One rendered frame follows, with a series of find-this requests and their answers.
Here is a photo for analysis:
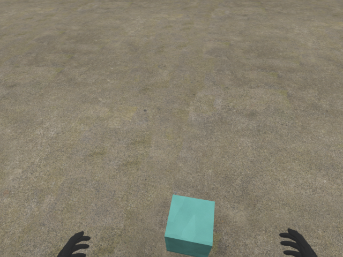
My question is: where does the robot right hand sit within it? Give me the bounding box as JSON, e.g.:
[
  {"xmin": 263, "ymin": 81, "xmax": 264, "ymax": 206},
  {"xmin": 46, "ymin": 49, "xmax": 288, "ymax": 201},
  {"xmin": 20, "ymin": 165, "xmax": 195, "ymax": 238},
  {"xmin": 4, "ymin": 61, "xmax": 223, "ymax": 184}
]
[{"xmin": 279, "ymin": 228, "xmax": 318, "ymax": 257}]

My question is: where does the carton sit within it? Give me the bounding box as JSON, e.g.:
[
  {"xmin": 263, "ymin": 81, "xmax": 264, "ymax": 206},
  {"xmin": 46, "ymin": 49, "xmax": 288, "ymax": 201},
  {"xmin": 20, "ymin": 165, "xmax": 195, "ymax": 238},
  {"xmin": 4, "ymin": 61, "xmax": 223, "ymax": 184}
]
[{"xmin": 165, "ymin": 194, "xmax": 215, "ymax": 257}]

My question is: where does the robot left hand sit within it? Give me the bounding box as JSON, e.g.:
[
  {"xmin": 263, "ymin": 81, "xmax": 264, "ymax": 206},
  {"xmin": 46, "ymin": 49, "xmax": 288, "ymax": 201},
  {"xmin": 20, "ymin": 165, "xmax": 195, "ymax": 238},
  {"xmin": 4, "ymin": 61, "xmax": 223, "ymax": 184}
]
[{"xmin": 57, "ymin": 231, "xmax": 90, "ymax": 257}]

